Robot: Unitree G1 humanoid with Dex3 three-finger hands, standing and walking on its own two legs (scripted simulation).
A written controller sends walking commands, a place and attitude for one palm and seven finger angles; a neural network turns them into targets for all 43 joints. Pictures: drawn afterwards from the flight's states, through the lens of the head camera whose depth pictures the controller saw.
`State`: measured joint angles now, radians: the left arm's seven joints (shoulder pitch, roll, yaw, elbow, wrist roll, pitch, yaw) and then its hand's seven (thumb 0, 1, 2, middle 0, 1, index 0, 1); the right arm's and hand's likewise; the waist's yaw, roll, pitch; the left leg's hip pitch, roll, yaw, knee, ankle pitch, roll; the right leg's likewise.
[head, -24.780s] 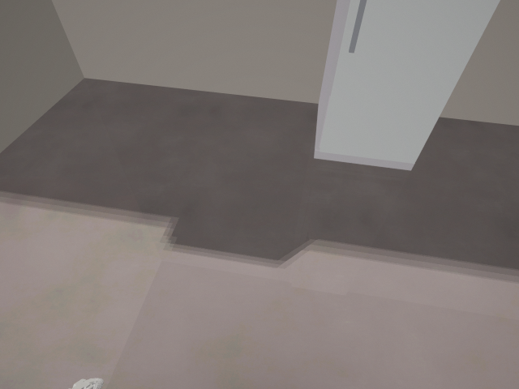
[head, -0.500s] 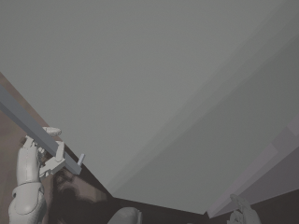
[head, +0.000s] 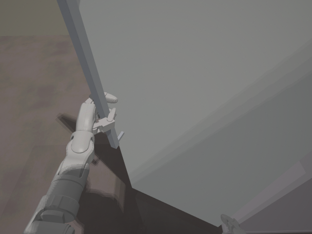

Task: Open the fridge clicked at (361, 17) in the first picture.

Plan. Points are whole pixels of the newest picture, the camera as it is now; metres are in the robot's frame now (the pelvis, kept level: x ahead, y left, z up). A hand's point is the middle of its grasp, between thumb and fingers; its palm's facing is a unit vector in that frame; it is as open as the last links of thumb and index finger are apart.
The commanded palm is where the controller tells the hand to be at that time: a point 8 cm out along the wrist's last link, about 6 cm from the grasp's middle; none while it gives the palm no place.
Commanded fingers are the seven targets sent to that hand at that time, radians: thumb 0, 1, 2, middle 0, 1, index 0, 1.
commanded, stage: stop walking and hold the door back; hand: left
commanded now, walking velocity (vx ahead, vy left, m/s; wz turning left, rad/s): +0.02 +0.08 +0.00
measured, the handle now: (102, 86) +0.41 +0.18 +0.16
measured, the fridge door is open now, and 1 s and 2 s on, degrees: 65 63 64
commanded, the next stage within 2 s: loosen the grip on the handle in 0.66 s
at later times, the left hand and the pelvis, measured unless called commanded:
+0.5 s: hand (113, 117) +0.38 +0.16 +0.09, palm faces +0.11 -0.98 -0.17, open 5.6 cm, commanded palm +0.35 +0.21 +0.08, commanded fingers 0.00 0.90 0.90 -0.45 -1.40 -0.45 -1.40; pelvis +0.01 +0.02 +0.00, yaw -2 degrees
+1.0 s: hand (109, 116) +0.38 +0.17 +0.09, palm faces +0.16 -0.98 -0.14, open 8.6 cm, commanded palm +0.35 +0.22 +0.09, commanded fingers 0.00 -0.55 0.20 -0.41 -1.35 -0.41 -1.35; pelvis +0.01 +0.00 +0.00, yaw -2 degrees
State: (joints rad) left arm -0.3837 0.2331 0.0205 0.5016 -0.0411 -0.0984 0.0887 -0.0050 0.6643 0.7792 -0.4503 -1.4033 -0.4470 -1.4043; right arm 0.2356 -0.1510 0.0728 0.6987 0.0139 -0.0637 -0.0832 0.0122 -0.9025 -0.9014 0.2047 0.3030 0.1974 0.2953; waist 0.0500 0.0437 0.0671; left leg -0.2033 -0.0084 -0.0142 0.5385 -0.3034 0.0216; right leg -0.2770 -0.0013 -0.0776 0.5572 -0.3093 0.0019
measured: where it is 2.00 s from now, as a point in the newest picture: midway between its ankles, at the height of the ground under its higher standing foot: outside the picture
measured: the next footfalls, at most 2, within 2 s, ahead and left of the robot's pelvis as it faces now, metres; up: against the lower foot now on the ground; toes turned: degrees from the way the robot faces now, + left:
right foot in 0.02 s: +0.07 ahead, -0.11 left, +0.00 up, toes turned -3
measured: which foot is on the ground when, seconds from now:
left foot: down 0.00-1.00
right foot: up 0.00-0.00, down 0.02-1.00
